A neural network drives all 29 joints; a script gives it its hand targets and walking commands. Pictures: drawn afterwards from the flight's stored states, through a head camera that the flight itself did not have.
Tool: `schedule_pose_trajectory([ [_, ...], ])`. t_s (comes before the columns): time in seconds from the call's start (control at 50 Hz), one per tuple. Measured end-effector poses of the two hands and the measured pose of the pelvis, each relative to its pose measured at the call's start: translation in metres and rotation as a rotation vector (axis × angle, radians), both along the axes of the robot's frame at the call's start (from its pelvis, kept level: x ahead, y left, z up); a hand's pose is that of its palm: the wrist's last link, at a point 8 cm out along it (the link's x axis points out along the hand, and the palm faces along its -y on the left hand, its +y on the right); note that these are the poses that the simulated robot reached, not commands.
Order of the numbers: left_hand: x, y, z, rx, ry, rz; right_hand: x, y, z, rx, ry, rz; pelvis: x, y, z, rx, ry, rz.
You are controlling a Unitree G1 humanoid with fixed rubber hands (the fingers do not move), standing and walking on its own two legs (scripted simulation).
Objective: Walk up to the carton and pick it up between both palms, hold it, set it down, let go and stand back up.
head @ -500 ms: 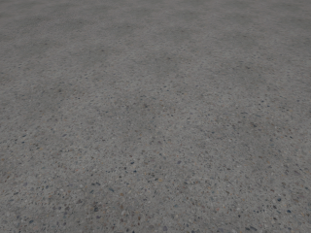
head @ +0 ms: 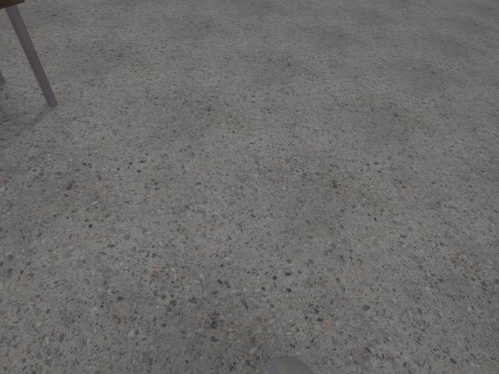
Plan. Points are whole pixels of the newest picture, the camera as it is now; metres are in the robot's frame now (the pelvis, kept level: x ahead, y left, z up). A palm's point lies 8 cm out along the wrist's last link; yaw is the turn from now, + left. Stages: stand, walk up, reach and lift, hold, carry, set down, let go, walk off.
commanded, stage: walk up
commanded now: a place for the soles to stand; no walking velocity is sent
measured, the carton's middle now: out of the picture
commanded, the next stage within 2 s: none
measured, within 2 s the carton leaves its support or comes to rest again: neither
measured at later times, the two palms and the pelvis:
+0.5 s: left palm out of the picture +0.06 +0.28 -0.11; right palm (266, 229) +0.45 -0.09 -0.12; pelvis +0.21 +0.07 +0.00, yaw +30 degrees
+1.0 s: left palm out of the picture +0.33 +0.52 -0.11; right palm (185, 182) +0.61 +0.10 -0.12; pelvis +0.42 +0.27 -0.01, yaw +50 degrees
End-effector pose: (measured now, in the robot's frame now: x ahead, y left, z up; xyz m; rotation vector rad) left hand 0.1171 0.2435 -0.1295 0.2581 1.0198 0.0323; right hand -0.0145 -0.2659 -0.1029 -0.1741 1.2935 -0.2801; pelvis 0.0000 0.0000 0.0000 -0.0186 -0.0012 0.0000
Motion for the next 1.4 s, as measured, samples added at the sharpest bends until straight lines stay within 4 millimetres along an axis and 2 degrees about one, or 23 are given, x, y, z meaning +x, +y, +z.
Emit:
schedule_pose_trajectory([
  [0.08, 0.026, 0.014, 0.009, 0.037, -0.054, 0.098, 0.065, 0.008, -0.015, 0.043, -0.037, 0.093, 0.040, 0.000, -0.006, 0.015, 0.002, 0.078],
  [0.14, 0.047, 0.023, 0.013, 0.079, -0.119, 0.179, 0.125, 0.011, -0.031, 0.071, -0.070, 0.184, 0.074, -0.001, -0.017, 0.022, 0.004, 0.126],
  [0.18, 0.051, 0.029, 0.018, 0.110, -0.143, 0.238, 0.169, 0.017, -0.038, 0.082, -0.082, 0.267, 0.091, 0.001, -0.019, -0.014, 0.000, 0.178],
  [0.24, 0.036, 0.044, 0.028, 0.153, -0.135, 0.375, 0.233, 0.031, -0.033, 0.084, -0.096, 0.416, 0.114, 0.005, -0.012, 0.000, -0.006, 0.272],
  [0.34, -0.014, 0.053, 0.038, 0.175, -0.026, 0.561, 0.339, 0.056, -0.019, 0.080, -0.147, 0.616, 0.149, 0.021, -0.001, 0.008, -0.023, 0.377],
  [0.38, -0.034, 0.051, 0.035, 0.164, 0.040, 0.618, 0.377, 0.075, -0.017, 0.089, -0.167, 0.669, 0.165, 0.030, -0.001, 0.005, -0.033, 0.415],
  [0.44, -0.053, 0.043, 0.028, 0.128, 0.138, 0.685, 0.427, 0.117, -0.016, 0.124, -0.195, 0.733, 0.190, 0.046, -0.002, 0.003, -0.043, 0.471],
  [0.48, -0.057, 0.037, 0.021, 0.093, 0.189, 0.717, 0.455, 0.153, -0.017, 0.155, -0.209, 0.779, 0.206, 0.059, -0.004, 0.002, -0.045, 0.506],
  [0.54, -0.052, 0.033, 0.010, 0.034, 0.249, 0.759, 0.493, 0.216, -0.020, 0.201, -0.224, 0.861, 0.232, 0.084, -0.008, -0.002, -0.043, 0.556],
  [0.6, -0.042, 0.040, -0.005, -0.020, 0.306, 0.802, 0.528, 0.282, -0.027, 0.226, -0.232, 0.949, 0.259, 0.115, -0.018, -0.011, -0.031, 0.599],
  [0.64, -0.034, 0.053, -0.018, -0.050, 0.351, 0.822, 0.551, 0.322, -0.035, 0.224, -0.249, 0.984, 0.277, 0.140, -0.029, -0.013, -0.019, 0.624],
  [0.7, -0.012, 0.086, -0.031, -0.087, 0.381, 0.840, 0.574, 0.359, -0.044, 0.199, -0.255, 0.973, 0.297, 0.171, -0.038, 0.026, -0.001, 0.697],
  [0.76, 0.030, 0.137, -0.027, -0.080, 0.275, 0.861, 0.581, 0.362, -0.046, 0.151, -0.204, 0.892, 0.315, 0.193, -0.033, 0.011, -0.007, 0.762],
  [0.82, 0.088, 0.191, -0.008, -0.028, 0.090, 0.846, 0.582, 0.349, -0.036, 0.072, -0.119, 0.860, 0.338, 0.212, -0.020, 0.024, -0.012, 0.801],
  [0.88, 0.143, 0.233, 0.010, 0.019, -0.060, 0.818, 0.587, 0.340, -0.026, 0.028, -0.065, 0.858, 0.361, 0.231, -0.012, 0.036, -0.018, 0.830],
  [0.96, 0.196, 0.264, 0.020, 0.028, -0.141, 0.829, 0.605, 0.350, -0.020, 0.033, -0.043, 0.869, 0.398, 0.255, -0.007, 0.050, -0.009, 0.863],
  [1.02, 0.226, 0.276, 0.019, 0.027, -0.149, 0.845, 0.632, 0.372, -0.024, 0.067, -0.054, 0.892, 0.428, 0.273, -0.010, 0.060, 0.000, 0.879],
  [1.08, 0.248, 0.286, 0.012, 0.048, -0.133, 0.866, 0.668, 0.401, -0.038, 0.114, -0.072, 0.921, 0.462, 0.292, -0.019, 0.070, 0.003, 0.893],
  [1.14, 0.255, 0.292, 0.006, 0.080, -0.118, 0.942, 0.705, 0.437, -0.055, 0.142, -0.070, 0.998, 0.491, 0.312, -0.030, 0.023, -0.025, 0.938],
  [1.18, 0.246, 0.292, 0.005, 0.091, -0.090, 1.035, 0.728, 0.465, -0.056, 0.148, -0.061, 1.077, 0.506, 0.325, -0.030, 0.028, -0.028, 0.982],
  [1.24, 0.223, 0.281, 0.013, 0.086, -0.007, 1.158, 0.767, 0.514, -0.045, 0.154, -0.087, 1.195, 0.522, 0.346, -0.019, 0.043, -0.030, 1.022],
  [1.32, 0.194, 0.258, 0.024, 0.051, 0.142, 1.265, 0.818, 0.591, -0.027, 0.187, -0.166, 1.292, 0.538, 0.378, -0.006, 0.042, -0.031, 1.064],
  [1.4, 0.183, 0.241, 0.025, -0.038, 0.285, 1.321, 0.847, 0.678, -0.013, 0.254, -0.239, 1.346, 0.551, 0.414, -0.001, 0.035, -0.023, 1.095],
])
